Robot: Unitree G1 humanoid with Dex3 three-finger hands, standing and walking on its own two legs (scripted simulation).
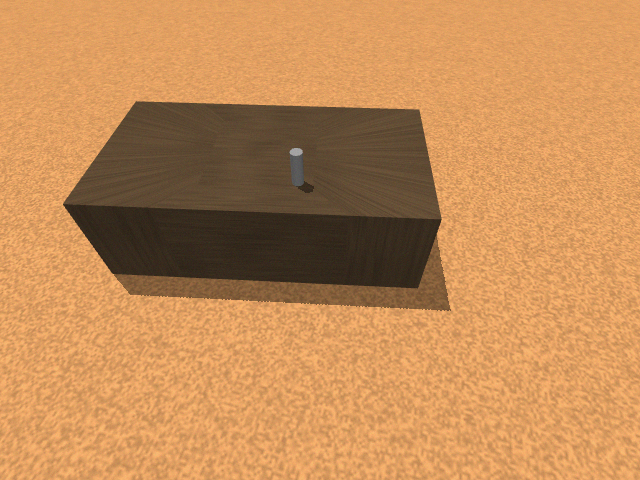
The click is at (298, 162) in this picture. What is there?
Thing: slim round
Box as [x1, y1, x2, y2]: [290, 148, 303, 185]
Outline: 293,148 290,150 292,183 294,185 300,185 303,183 302,151 299,148
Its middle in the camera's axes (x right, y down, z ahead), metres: -0.08 -0.23 +1.26
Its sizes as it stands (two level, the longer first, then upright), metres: 0.042 0.042 0.126
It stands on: a support 0.39 m high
